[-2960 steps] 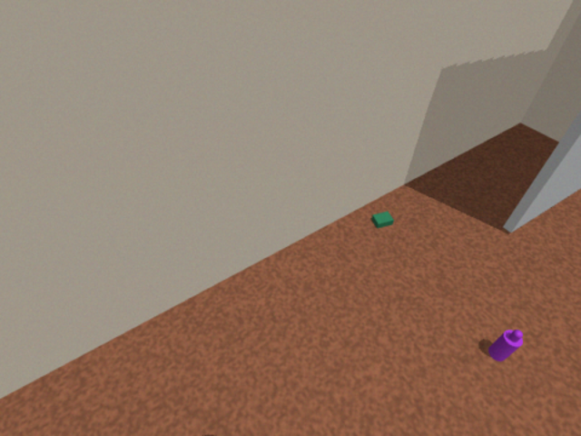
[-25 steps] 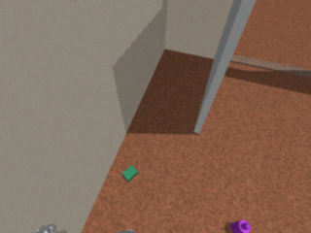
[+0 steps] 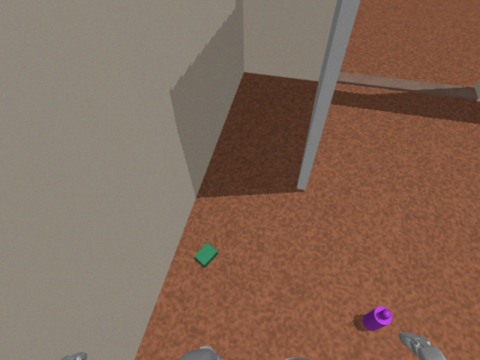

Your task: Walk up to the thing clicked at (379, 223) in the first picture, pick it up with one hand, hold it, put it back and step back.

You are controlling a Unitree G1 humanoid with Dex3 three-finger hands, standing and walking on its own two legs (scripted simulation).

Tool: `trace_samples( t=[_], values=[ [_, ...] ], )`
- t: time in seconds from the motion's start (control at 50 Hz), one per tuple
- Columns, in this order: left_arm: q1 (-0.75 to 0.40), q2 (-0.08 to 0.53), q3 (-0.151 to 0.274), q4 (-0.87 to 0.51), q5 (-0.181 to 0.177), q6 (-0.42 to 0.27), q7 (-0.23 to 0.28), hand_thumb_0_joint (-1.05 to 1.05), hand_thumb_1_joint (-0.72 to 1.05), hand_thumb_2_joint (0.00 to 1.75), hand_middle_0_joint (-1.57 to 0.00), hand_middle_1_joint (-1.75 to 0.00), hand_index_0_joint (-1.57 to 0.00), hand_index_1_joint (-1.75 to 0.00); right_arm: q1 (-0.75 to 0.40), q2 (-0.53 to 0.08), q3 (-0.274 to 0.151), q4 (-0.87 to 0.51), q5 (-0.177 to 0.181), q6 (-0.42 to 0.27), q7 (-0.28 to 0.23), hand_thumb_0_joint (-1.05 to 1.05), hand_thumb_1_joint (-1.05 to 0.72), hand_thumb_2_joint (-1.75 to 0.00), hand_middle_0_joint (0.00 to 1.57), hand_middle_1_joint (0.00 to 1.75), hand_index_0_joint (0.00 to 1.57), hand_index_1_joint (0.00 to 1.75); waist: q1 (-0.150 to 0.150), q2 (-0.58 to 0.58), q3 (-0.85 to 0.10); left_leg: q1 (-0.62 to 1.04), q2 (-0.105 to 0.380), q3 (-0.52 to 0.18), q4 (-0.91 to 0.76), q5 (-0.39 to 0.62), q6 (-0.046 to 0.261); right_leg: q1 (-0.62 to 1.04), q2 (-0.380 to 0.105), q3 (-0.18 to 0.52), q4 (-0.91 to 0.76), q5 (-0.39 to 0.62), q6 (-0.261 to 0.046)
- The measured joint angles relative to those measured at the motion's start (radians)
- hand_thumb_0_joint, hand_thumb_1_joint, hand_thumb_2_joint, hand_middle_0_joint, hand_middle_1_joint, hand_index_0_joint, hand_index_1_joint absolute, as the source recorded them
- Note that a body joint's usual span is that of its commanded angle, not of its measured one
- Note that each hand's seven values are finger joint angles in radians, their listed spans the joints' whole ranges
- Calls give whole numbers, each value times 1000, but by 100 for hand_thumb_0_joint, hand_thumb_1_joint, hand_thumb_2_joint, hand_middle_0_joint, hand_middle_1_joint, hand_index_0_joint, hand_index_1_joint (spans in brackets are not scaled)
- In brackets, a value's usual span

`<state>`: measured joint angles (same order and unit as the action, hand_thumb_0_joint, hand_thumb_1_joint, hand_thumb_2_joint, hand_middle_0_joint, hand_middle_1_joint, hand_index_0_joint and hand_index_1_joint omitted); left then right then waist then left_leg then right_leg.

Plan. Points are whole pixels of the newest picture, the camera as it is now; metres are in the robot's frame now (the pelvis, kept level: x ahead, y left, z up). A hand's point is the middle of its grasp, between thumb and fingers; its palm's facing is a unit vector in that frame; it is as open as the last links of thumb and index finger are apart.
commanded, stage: step back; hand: left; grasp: from above
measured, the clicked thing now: (206, 255) +0.58 +0.17 -0.74
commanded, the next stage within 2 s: none
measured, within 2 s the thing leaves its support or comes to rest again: neither
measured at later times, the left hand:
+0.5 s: hand out of the picture -0.03 +0.28 -0.14, palm faces +0.07 -0.94 -0.34, open 7.4 cm
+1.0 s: hand out of the picture -0.21 +0.23 -0.11, palm faces +0.00 -0.89 -0.45, open 7.4 cm
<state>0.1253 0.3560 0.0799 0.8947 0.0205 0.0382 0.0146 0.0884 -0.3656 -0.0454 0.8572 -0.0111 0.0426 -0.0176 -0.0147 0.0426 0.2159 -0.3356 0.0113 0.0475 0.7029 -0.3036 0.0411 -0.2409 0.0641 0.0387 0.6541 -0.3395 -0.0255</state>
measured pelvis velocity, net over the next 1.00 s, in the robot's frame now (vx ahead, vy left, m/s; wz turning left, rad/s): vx -0.30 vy -0.04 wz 0.01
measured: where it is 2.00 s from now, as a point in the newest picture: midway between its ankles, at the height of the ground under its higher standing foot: outside the picture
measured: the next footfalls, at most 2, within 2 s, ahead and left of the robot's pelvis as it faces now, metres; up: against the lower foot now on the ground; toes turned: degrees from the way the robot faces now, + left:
left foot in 0.34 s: -0.08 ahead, +0.13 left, +0.00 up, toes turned +0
right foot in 0.76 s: -0.22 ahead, -0.14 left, +0.00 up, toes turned +2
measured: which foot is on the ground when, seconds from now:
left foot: down 0.00-0.00, up 0.02-0.32, down 0.34-0.78, up 0.80-1.00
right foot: down 0.00-0.36, up 0.38-0.74, down 0.76-1.00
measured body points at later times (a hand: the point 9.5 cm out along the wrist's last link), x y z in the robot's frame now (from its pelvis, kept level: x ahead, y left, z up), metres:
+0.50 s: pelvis -0.13 +0.02 +0.02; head -0.08 +0.05 +0.46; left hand -0.04 +0.33 -0.12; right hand -0.03 -0.29 -0.09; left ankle -0.12 +0.13 -0.72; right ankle -0.12 -0.13 -0.64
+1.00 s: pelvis -0.30 -0.04 +0.01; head -0.25 -0.07 +0.46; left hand -0.21 +0.28 -0.08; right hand -0.21 -0.36 -0.12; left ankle -0.33 +0.12 -0.64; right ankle -0.26 -0.14 -0.72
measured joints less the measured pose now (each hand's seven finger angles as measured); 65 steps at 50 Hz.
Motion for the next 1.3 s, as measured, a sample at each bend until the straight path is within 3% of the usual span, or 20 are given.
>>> trace_samples(
  t=[0.04,0.08,0.18,0.3,0.34,0.38,0.44,0.5,0.56,0.68,0.74,0.8,0.86,0.9,0.96,1.08,1.14,1.18,1.24,1.3],
  values=[
    [19,-7,-7,-8,5,-6,-8,0,90,90,-20,-30,-21,-30,0,-5,-3,13,7,14,0,1,-90,-89,21,30,21,30,-2,19,-22,-35,-22,-62,79,-87,-12,-9,6,-16,-4,6,-11],
    [32,-2,-8,-24,7,-7,-12,0,90,90,-20,-30,-21,-30,2,0,-4,23,7,21,0,1,-90,-89,21,30,21,30,24,-14,-34,-74,-86,-108,252,-196,-30,-25,-18,10,-7,21,-19],
    [26,-12,-5,-60,6,-4,-4,0,90,90,-20,-30,-21,-30,38,-31,0,19,14,6,0,1,-91,-89,21,30,21,30,34,-30,-53,-95,-144,-203,453,-193,-53,-60,-51,11,-91,106,-9],
    [-10,-9,-14,-125,12,-4,2,0,90,90,-20,-30,-21,-30,69,-58,-5,20,6,3,-9,1,-91,-90,21,30,20,30,21,-22,-29,33,-63,-149,143,-200,-66,-130,-67,-31,-70,147,12],
    [-22,5,-16,-138,6,5,-1,0,90,90,-20,-30,-21,-30,75,-50,-8,22,-2,-5,-6,1,-91,-90,21,30,20,30,13,-37,-19,94,-41,-116,-40,-97,-52,-162,-77,-43,-24,143,23],
    [-34,31,-9,-131,-3,20,-2,0,90,90,-20,-30,-21,-30,67,-12,-8,30,-18,-11,-3,1,-91,-90,21,30,20,30,29,-109,9,113,-77,-78,-69,-48,-32,-183,-100,6,29,122,21],
    [-14,29,0,-97,-3,40,4,0,90,90,-20,-30,-21,-30,85,8,6,24,-31,-12,16,1,-91,-89,21,30,21,30,9,-96,-16,88,-43,-98,-63,-31,-19,-228,6,75,264,-139,13],
    [16,33,6,-84,-11,41,-2,0,90,90,-20,-30,-21,-30,90,21,13,22,-35,-11,13,1,-90,-89,21,30,21,30,10,-85,-47,78,-10,-106,-124,25,-24,-249,72,115,490,-157,8],
    [48,43,15,-84,-11,33,-7,0,90,90,-20,-30,-21,-30,73,23,10,7,-29,-18,7,1,-90,-89,21,30,21,30,28,-88,-56,53,7,-90,-158,69,-28,-220,75,136,567,-137,26],
    [80,58,20,-67,-6,29,-6,0,90,90,-20,-30,-21,-30,13,12,3,-57,-21,-30,-2,1,-90,-89,21,30,21,30,40,-87,-25,-21,33,-53,-122,111,-37,-86,-1,105,329,-166,62],
    [82,53,15,-55,-6,21,-12,0,90,90,-20,-30,-21,-30,-10,-7,1,-77,-21,-19,2,1,-90,-89,21,30,21,30,42,-73,-17,-69,46,-37,-75,121,-57,-7,-42,52,101,-115,48],
    [74,5,6,-32,7,9,-21,0,91,90,-20,-30,-21,-30,-21,-48,-14,-62,-10,6,1,1,-90,-89,21,30,21,30,16,26,-4,-112,74,-107,-8,83,-53,28,-2,-13,16,-54,18],
    [105,-7,-8,-46,15,12,-30,0,90,90,-20,-30,-21,-30,15,-41,-23,-29,0,26,-10,1,-90,-89,21,30,21,30,45,-4,-52,-167,-42,-155,228,-148,-48,-20,-43,18,39,-33,0],
    [111,-14,-9,-48,17,17,-25,0,90,90,-20,-30,-21,-30,44,-45,-21,-17,6,23,-7,1,-91,-89,21,30,21,30,47,-18,-72,-174,-100,-177,367,-158,-42,-32,-68,31,0,7,-1],
    [90,-15,-2,-65,21,18,-19,0,90,90,-21,-30,-21,-30,91,-53,-17,-8,6,7,-12,1,-91,-89,21,30,21,30,30,-15,-88,-148,-131,-197,443,-153,-51,-65,-81,14,-42,60,2],
    [8,5,0,-146,21,3,4,0,90,90,-21,-30,-21,-30,130,-41,-9,22,-5,5,-17,1,-91,-90,21,30,20,30,13,-14,-42,3,-85,-139,203,-217,-67,-145,-83,-45,-32,122,-1],
    [-29,21,-5,-168,10,10,6,0,90,90,-20,-30,-21,-30,134,-21,-4,26,-12,-6,-9,1,-91,-90,21,30,20,30,4,-40,-19,92,-60,-87,-32,-109,-47,-192,-98,-72,15,134,6],
    [-49,40,-3,-158,2,24,4,0,90,90,-20,-30,-21,-30,121,14,-3,32,-20,-9,-5,1,-91,-89,21,30,20,30,18,-113,8,106,-96,-54,-63,-48,-24,-209,-126,-32,51,135,7],
    [-34,22,-7,-120,-5,45,5,0,90,90,-20,-30,-21,-30,126,16,10,24,-32,-7,11,1,-90,-89,21,30,21,30,1,-93,-19,74,-60,-73,-42,-31,-10,-250,-30,32,271,-137,7],
    [-3,17,-7,-96,-14,50,-4,0,90,90,-20,-30,-21,-30,116,14,12,20,-40,-4,4,1,-90,-89,21,30,21,30,3,-75,-54,57,-20,-84,-90,24,-16,-258,44,89,503,-169,5]
  ],
)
